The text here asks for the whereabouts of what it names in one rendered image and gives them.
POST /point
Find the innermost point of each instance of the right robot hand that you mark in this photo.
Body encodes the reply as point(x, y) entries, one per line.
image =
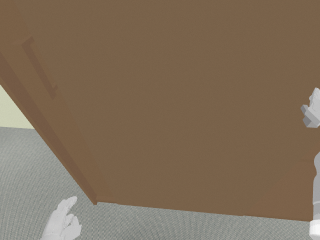
point(313, 111)

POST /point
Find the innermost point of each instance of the wardrobe door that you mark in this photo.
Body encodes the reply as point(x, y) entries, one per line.
point(56, 111)
point(190, 105)

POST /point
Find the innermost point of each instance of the handle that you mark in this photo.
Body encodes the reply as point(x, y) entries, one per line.
point(308, 123)
point(30, 62)

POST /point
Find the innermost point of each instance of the right robot forearm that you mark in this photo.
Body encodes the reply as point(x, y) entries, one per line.
point(314, 227)

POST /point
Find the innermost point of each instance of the left robot hand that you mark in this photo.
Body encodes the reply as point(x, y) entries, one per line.
point(58, 221)

